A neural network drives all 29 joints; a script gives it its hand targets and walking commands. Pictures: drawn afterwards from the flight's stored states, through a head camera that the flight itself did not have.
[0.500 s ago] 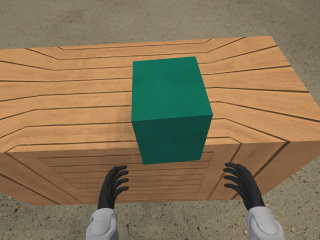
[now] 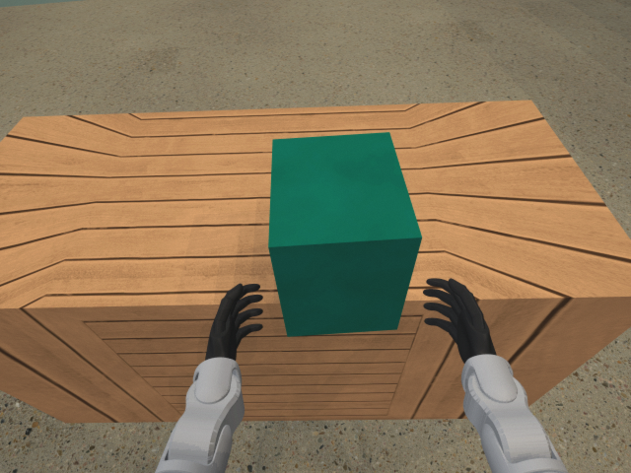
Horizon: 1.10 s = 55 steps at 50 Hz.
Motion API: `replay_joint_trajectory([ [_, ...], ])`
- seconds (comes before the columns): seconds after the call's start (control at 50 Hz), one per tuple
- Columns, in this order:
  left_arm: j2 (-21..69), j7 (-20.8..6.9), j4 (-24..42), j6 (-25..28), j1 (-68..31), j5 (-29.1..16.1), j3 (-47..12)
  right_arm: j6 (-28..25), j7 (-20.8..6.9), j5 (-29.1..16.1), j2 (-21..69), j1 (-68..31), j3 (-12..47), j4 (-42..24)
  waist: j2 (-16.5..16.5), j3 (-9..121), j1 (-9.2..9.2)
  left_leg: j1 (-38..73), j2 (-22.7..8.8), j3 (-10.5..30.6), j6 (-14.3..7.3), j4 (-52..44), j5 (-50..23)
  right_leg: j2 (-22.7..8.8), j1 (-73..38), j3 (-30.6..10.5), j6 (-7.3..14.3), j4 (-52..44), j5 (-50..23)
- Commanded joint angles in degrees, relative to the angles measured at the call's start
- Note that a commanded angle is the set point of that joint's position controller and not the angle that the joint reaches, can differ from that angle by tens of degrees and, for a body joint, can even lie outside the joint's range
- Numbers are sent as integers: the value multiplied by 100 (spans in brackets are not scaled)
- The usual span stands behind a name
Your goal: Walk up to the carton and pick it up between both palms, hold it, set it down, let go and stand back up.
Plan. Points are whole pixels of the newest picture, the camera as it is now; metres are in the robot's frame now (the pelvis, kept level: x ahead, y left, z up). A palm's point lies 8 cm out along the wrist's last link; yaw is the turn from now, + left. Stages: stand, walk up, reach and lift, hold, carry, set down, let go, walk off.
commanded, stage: reach and lift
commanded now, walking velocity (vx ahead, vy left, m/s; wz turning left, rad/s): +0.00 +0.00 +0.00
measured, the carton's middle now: (336, 237) +0.43 +0.01 +0.03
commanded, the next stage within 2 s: none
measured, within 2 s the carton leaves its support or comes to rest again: neither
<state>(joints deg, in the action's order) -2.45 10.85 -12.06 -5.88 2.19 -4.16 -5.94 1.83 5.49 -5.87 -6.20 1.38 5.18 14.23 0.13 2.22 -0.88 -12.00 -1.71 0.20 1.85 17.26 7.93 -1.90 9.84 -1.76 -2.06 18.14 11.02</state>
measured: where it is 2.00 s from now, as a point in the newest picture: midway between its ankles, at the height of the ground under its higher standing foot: outside the picture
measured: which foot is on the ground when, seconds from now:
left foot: down 0.00-1.00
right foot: down 0.00-1.00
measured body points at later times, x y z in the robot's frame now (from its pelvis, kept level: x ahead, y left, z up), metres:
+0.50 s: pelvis +0.00 -0.01 +0.00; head +0.02 -0.01 +0.45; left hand +0.33 +0.18 +0.05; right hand +0.34 -0.16 +0.06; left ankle +0.01 +0.14 -0.75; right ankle -0.02 -0.14 -0.75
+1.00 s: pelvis -0.02 +0.00 +0.00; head +0.02 -0.01 +0.45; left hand +0.38 +0.17 +0.11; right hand +0.40 -0.15 +0.11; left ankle +0.01 +0.14 -0.75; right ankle -0.02 -0.14 -0.75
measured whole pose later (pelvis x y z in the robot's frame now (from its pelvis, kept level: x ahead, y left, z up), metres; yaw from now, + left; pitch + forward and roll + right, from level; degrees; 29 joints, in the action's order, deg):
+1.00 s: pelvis -0.02 +0.00 +0.00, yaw +1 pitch +8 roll +0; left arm -6.6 11.3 -24.2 -27.8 -37.4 -7.7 4.2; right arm 27.0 9.2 -7.5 -9.9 -37.5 -2.1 24.2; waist 1.4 3.5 -2.8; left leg -18.9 -2.3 1.3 2.4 14.2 3.1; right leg -1.2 16.6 -0.5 -1.6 15.5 6.7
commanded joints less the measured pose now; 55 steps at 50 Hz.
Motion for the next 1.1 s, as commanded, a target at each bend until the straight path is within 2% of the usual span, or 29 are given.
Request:
replay_joint_trajectory([
  [0.0, -138, 28, 1084, 117, -1274, 36, 136, -127, 78, 21, -224, -1240, -152, -1137, -43, 1194, 14, 1243, 359, -192, -147, -20, -1003, 408, 249, 402, 154, -270, -1366],
  [0.06, -201, 36, 1154, 30, -1523, 80, 229, -41, 104, 53, -244, -1426, -212, -1222, 25, 1357, -14, 1340, 348, -197, -139, -14, -1305, 445, 123, 394, 165, -275, -1563],
  [0.12, -286, 30, 999, -178, -1987, 74, 382, 173, 119, 78, -286, -1882, -248, -1260, -87, 1323, -41, 1224, 335, -182, -162, -94, -1007, 427, 138, 430, 138, -281, -1348],
  [0.16, -293, 51, 1225, -183, -1975, -37, 296, 199, 170, -66, -233, -1784, -75, -1498, -15, 1414, -46, 1253, 333, -206, -175, -46, -1107, 408, 123, 410, 149, -243, -1474],
  [0.2, -418, 66, 1118, -310, -2260, -31, 423, 357, 195, -26, -310, -2028, -132, -1433, -107, 1499, -70, 1200, 328, -215, -166, -35, -1193, 431, 72, 453, 129, -206, -1526],
  [0.22, -407, 60, 1170, -366, -2604, -55, 407, 416, 207, -30, -379, -2315, -234, -1463, -53, 1675, -21, 1192, 321, -228, -164, -27, -1168, 434, 27, 462, 125, -205, -1516],
  [0.24, -471, 51, 1108, -410, -2485, -77, 478, 465, 214, -23, -421, -2270, -215, -1529, -85, 1689, -62, 1147, 331, -249, -174, -16, -1145, 436, 52, 470, 119, -187, -1511],
  [0.28, -520, 26, 1177, -462, -2642, -126, 479, 536, 235, -88, -367, -2401, -175, -1644, -46, 1916, -75, 1096, 354, -251, -185, 10, -1377, 407, -76, 438, 92, -119, -1894],
  [0.34, -683, -32, 976, -651, -2762, -144, 656, 754, 232, -106, -390, -2506, -201, -1589, -118, 1862, -109, 888, 354, -288, -201, -44, -1188, 383, -77, 464, 28, -88, -1860],
  [0.38, -700, -74, 1061, -747, -3241, -163, 633, 894, 235, -105, -394, -2883, -219, -1540, -97, 2064, -74, 844, 377, -289, -170, -62, -1349, 403, -205, 447, 17, -80, -2048],
  [0.4, -774, -84, 1095, -776, -3137, -206, 685, 942, 241, -142, -454, -2870, -246, -1689, -102, 2048, -88, 838, 375, -284, -187, -57, -1331, 388, -238, 453, -6, -39, -2053],
  [0.44, -796, -97, 1170, -861, -3302, -249, 686, 1064, 265, -167, -484, -3001, -287, -1700, -11, 2243, -79, 896, 380, -275, -181, -71, -1602, 399, -313, 419, -3, -41, -2257],
  [0.48, -878, -113, 1098, -982, -3562, -245, 753, 1224, 285, -132, -491, -3266, -313, -1587, -56, 2304, -87, 883, 394, -298, -158, -47, -1654, 405, -328, 437, -21, -35, -2309],
  [0.5, -887, -120, 1063, -1024, -3304, -264, 749, 1276, 295, -151, -475, -2999, -280, -1623, -33, 2208, -97, 853, 407, -301, -153, -48, -1735, 402, -410, 437, -30, -24, -2458],
  [0.52, -865, -117, 1223, -1061, -3649, -293, 713, 1330, 308, -166, -507, -3327, -323, -1640, 14, 2397, -61, 886, 402, -301, -146, -87, -1825, 421, -403, 430, -22, -32, -2428],
  [0.54, -896, -113, 1141, -1117, -3815, -335, 746, 1399, 324, -176, -555, -3559, -359, -1706, -93, 2458, -52, 902, 387, -283, -146, -86, -1841, 440, -396, 445, -35, -41, -2361],
  [0.56, -908, -109, 1131, -1162, -3641, -375, 755, 1447, 342, -182, -546, -3442, -321, -1742, -130, 2406, -113, 926, 389, -278, -154, -68, -1919, 421, -429, 437, -51, -22, -2463],
  [0.64, -986, -85, 1021, -1438, -4285, -359, 923, 1760, 375, -148, -654, -4058, -526, -1514, -40, 2586, -83, 942, 406, -278, -88, -109, -2003, 466, -472, 443, -28, -126, -2311],
  [0.66, -978, -84, 1138, -1439, -4237, -426, 896, 1767, 376, -206, -609, -4021, -465, -1645, -35, 2591, -95, 935, 407, -269, -105, -98, -2027, 459, -441, 415, -22, -112, -2338],
  [0.68, -990, -75, 1003, -1496, -4614, -393, 917, 1827, 389, -183, -617, -4449, -520, -1520, -36, 2679, -95, 949, 411, -287, -80, -110, -2026, 472, -422, 440, -28, -122, -2297],
  [0.7, -974, -62, 913, -1528, -4426, -395, 931, 1854, 396, -185, -610, -4284, -492, -1446, -17, 2598, -119, 946, 421, -289, -85, -106, -2071, 478, -430, 432, -17, -133, -2275],
  [0.72, -1001, -46, 870, -1596, -4973, -362, 964, 1929, 402, -164, -673, -4804, -592, -1310, 5, 2751, -111, 960, 407, -295, -61, -122, -2019, 487, -366, 426, -7, -176, -2149],
  [0.74, -1022, -30, 840, -1628, -4820, -349, 1015, 1957, 395, -151, -703, -4623, -617, -1233, -7, 2729, -120, 1001, 399, -306, -42, -132, -2005, 492, -377, 454, -8, -184, -2038],
  [0.8, -1019, 8, 794, -1730, -5423, -383, 1024, 2053, 413, -152, -757, -5328, -717, -1154, -11, 3085, -111, 1056, 404, -298, -21, -85, -2147, 519, -431, 447, 22, -202, -2108],
  [0.86, -1013, 23, 459, -1826, -5886, -384, 1059, 2137, 407, -131, -832, -5893, -808, -789, -79, 3189, -132, 1136, 417, -292, 3, -40, -2071, 523, -336, 469, 13, -179, -1982],
  [0.94, -1024, 57, -41, -1965, -6446, -315, 1141, 2256, 370, -157, -851, -6544, -873, -218, -1, 3324, -204, 1082, 448, -296, 54, -15, -2014, 540, -411, 474, 46, -171, -1973],
  [0.98, -1115, 69, -304, -1988, -6708, -317, 1201, 2274, 352, -132, -926, -6842, -917, 100, -168, 3367, -216, 1097, 461, -277, 52, -14, -1991, 549, -416, 486, 14, -162, -2064],
  [1.04, -1150, 87, -365, -1962, -7072, -344, 1209, 2225, 353, -160, -1000, -7209, -955, 273, -152, 3614, -151, 1236, 483, -272, 77, -12, -2128, 566, -396, 512, -8, -135, -2185],
  [1.08, -1180, 115, -691, -2007, -7463, -299, 1267, 2254, 352, -108, -1071, -7611, -996, 609, -116, 3623, -179, 1283, 494, -272, 103, -20, -2069, 573, -346, 522, 0, -178, -2132],
])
